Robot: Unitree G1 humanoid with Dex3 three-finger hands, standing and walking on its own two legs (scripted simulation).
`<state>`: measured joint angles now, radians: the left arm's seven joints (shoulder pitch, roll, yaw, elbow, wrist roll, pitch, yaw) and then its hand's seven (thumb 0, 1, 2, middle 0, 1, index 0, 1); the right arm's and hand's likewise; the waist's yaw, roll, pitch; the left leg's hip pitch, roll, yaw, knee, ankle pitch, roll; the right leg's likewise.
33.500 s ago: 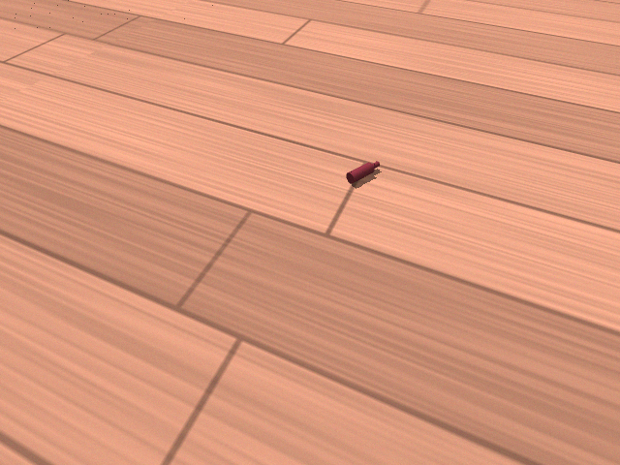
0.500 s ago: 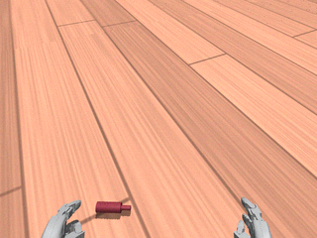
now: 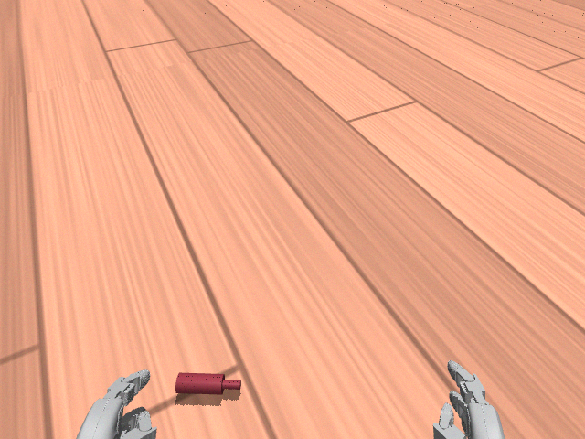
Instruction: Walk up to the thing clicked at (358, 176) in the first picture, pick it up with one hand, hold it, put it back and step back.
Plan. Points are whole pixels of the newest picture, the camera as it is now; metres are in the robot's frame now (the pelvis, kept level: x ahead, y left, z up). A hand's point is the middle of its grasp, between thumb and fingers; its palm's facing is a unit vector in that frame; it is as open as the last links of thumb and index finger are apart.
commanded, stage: home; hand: left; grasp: from above
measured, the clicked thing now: (209, 383) +0.43 +0.24 -0.68
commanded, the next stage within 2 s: stand in 0.90 s
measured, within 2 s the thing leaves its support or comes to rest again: neither
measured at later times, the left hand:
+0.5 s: hand (150, 428) +0.17 +0.18 -0.04, palm faces +0.05 -0.98 -0.21, open 7.4 cm
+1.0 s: hand (149, 427) +0.17 +0.19 -0.04, palm faces +0.05 -0.98 -0.20, open 7.4 cm
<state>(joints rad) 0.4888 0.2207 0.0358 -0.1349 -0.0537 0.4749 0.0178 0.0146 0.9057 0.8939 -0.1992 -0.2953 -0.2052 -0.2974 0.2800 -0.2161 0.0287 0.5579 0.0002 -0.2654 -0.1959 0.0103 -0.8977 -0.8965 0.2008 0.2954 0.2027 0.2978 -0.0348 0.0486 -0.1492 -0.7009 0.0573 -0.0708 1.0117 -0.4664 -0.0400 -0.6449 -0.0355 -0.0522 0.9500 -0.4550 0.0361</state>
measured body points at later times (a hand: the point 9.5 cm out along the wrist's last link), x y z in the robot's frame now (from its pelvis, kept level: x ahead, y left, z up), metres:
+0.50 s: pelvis +0.01 +0.00 +0.00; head +0.02 +0.01 +0.45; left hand +0.17 +0.24 -0.02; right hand +0.16 -0.24 -0.07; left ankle +0.02 +0.14 -0.68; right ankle +0.01 -0.15 -0.68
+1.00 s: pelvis +0.01 +0.01 +0.00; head +0.03 +0.01 +0.45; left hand +0.17 +0.24 -0.03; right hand +0.17 -0.24 -0.06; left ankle +0.02 +0.14 -0.68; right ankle +0.01 -0.15 -0.68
